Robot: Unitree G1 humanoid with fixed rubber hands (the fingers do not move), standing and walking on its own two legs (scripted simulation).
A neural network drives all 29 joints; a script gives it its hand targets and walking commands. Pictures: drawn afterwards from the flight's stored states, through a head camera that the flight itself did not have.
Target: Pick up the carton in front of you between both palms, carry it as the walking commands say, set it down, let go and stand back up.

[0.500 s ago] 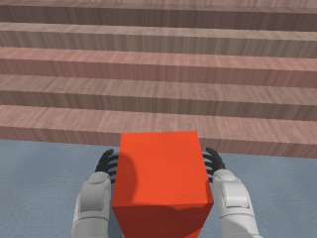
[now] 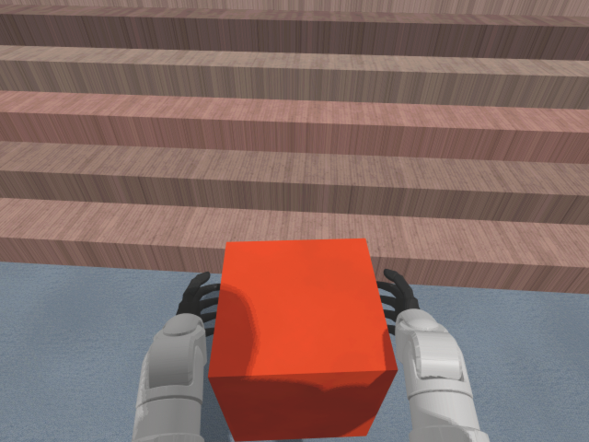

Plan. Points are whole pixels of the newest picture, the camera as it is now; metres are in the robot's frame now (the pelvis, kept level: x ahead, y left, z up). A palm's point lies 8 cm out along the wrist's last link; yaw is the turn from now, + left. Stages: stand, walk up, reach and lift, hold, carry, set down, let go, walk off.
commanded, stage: carry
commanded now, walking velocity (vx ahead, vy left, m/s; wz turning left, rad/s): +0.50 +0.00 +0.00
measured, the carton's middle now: (298, 342) +0.30 +0.00 -0.02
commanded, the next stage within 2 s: none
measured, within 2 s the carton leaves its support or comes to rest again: neither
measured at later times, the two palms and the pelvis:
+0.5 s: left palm (212, 235) +0.44 +0.14 +0.08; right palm (394, 241) +0.42 -0.16 +0.08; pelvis +0.17 +0.00 +0.00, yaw -2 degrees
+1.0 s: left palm (245, 126) +0.75 +0.11 +0.12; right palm (376, 126) +0.76 -0.19 +0.12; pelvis +0.47 -0.05 +0.00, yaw +0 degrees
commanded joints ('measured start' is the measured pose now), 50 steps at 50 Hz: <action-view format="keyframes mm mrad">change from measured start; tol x16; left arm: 1 -551 -915 -708 -192 -358 39 -195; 20 -394 -866 -813 -590 -550 433 -159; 34 -339 -828 -760 -505 -522 462 -137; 42 -474 -922 -840 -716 -605 435 -141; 50 -641 -651 -800 -674 -613 489 -126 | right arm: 1 -538 867 667 -214 339 30 184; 18 -336 842 790 -495 531 396 141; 40 -500 902 812 -650 588 441 149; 50 -631 648 777 -691 540 486 84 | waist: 1 -10 164 -231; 7 26 -280 -126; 15 5 -120 -313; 18 -39 293 -332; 22 -42 58 -250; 31 -7 99 -246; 34 32 -296 -368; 39 17 -34 -347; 50 49 -163 -220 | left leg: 1 -15 217 -188 -197 -344 87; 8 -527 72 116 314 -185 16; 15 -7 3 267 -73 74 23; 18 453 420 -350 -213 -60 204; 20 427 473 -366 -201 162 274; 28 138 282 102 -252 108 125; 32 -69 194 272 62 258 48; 36 -628 95 110 775 -223 27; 50 -436 50 264 138 209 50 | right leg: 1 -154 -5 -141 121 -33 0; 4 13 -45 -90 -76 -93 -26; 7 111 -381 401 -335 -357 -189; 13 124 -244 47 -186 76 -131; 18 -585 -39 -235 390 -189 -3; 21 -700 -105 -140 482 -232 -34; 32 104 -35 -337 -17 164 -49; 34 386 -408 311 -213 -114 -201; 38 313 -418 192 -215 236 -207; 50 258 -236 -223 -209 506 -144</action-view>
